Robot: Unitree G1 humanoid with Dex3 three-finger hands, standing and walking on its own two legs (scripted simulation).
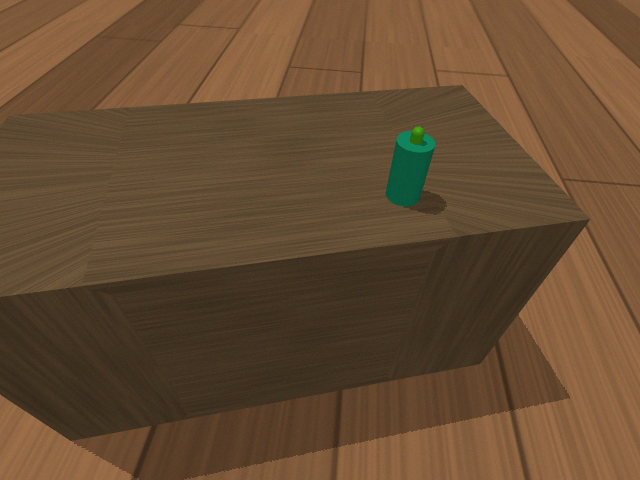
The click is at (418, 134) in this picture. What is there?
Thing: necked bottle
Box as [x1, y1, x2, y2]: [386, 126, 434, 206]
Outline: 418,126 411,131 400,133 397,136 386,189 386,196 390,201 398,205 407,206 412,205 418,201 433,151 433,139 427,134 425,134 423,132 423,129
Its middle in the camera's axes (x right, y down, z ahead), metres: +0.19 -0.16 +0.79
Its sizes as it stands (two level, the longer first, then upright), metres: 0.075 0.075 0.169
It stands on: a support 0.70 m high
